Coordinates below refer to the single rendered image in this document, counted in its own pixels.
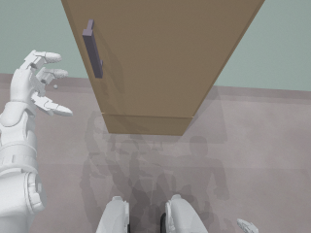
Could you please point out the robot left thigh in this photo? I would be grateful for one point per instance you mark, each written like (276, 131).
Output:
(115, 217)

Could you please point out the robot thigh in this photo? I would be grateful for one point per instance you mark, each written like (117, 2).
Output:
(115, 217)
(182, 215)

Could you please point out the robot left hand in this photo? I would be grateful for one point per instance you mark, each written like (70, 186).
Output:
(24, 83)

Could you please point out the handle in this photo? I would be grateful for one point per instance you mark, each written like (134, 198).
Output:
(92, 51)

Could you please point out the robot left upper arm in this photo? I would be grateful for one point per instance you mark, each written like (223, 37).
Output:
(22, 197)

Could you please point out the cupboard door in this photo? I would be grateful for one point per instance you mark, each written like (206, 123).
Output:
(159, 56)

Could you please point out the left robot forearm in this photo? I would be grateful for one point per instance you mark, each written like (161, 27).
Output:
(18, 142)

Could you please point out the robot right thigh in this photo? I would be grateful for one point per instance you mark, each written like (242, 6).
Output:
(182, 215)

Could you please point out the robot right hand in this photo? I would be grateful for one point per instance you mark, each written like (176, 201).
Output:
(246, 226)

